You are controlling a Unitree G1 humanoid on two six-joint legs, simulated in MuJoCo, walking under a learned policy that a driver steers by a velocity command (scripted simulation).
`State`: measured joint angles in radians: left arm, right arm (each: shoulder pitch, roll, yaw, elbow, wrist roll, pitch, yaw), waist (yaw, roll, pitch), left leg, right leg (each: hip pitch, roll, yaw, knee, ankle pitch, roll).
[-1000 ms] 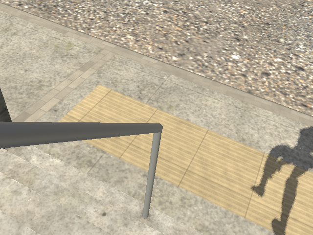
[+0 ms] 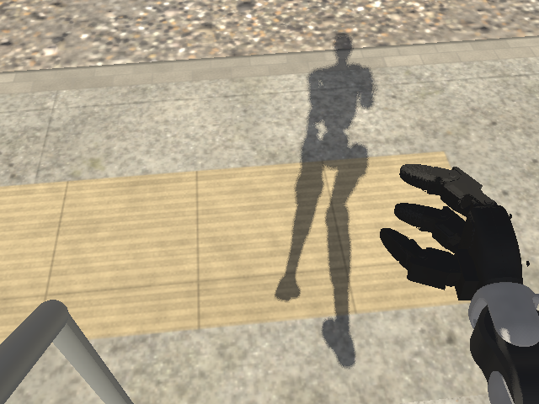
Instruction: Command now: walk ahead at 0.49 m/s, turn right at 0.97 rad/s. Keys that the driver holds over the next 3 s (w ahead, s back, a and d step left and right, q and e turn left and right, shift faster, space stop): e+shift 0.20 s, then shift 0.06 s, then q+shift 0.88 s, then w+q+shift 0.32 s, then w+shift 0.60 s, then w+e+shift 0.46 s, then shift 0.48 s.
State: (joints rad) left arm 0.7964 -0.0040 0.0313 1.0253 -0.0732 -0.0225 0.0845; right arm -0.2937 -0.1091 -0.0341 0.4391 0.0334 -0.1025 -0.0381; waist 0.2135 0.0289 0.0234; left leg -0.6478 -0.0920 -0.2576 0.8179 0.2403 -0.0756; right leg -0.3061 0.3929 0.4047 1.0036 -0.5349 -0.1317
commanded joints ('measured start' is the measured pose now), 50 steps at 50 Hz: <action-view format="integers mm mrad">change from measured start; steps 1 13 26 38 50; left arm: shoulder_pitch -172 -598 -599 -606 -952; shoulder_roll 97 111 429 317 413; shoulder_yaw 50 -41 32 -15 32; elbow -78 -531 -586 -395 -575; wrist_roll -11 77 57 113 3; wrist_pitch -12 71 4 67 16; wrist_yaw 18 -32 -64 -24 -21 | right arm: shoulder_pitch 158 527 797 542 806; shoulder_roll -66 -192 -245 -140 -532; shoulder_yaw -58 20 -3 -24 -126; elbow -33 350 359 104 166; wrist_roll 17 -27 -43 -8 -47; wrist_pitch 40 91 127 259 103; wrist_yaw -9 3 -12 -23 122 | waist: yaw -164 -129 -142 -272 -466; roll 10 -263 161 -232 232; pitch -99 40 -124 -38 -15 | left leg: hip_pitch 612 329 300 -110 781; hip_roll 1 416 126 26 502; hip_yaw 9 -80 -57 241 -865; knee -499 -357 -67 752 -571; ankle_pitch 453 293 -412 -537 -365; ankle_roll -58 313 118 -21 467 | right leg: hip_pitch -271 -871 368 -61 -1263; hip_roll -40 -338 -573 -768 -360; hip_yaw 234 -236 -292 -379 -140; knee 72 1410 -405 -570 682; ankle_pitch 293 -68 1086 365 -337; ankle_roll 30 236 83 -33 142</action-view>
